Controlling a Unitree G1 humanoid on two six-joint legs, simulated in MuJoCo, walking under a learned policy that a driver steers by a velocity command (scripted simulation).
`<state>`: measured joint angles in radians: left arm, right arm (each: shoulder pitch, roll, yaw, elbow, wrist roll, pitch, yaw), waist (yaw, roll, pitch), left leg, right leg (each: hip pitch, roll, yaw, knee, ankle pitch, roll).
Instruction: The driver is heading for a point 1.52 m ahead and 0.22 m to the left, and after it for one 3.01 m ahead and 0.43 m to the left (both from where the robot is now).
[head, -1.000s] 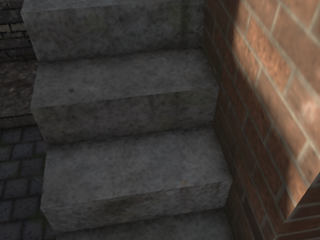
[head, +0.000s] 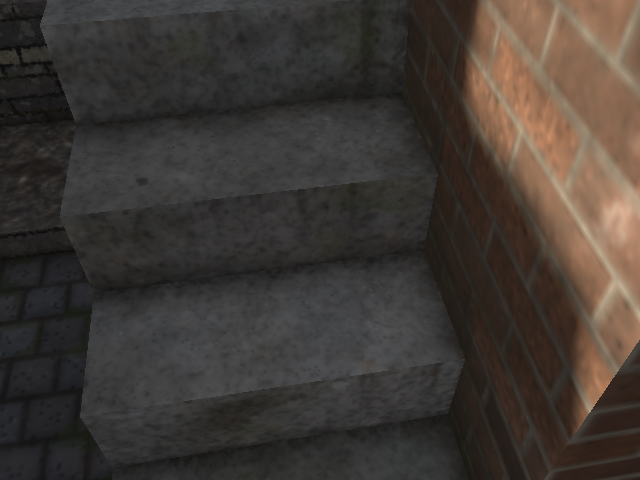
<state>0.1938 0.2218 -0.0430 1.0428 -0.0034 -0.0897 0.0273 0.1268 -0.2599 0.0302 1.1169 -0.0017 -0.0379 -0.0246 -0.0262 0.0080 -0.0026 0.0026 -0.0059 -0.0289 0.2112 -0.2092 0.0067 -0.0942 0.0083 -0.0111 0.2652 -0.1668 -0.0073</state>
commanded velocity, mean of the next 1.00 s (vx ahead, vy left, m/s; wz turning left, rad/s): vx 0.12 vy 0.00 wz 0.00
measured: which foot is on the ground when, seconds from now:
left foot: down 0.00-1.00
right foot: down 0.00-1.00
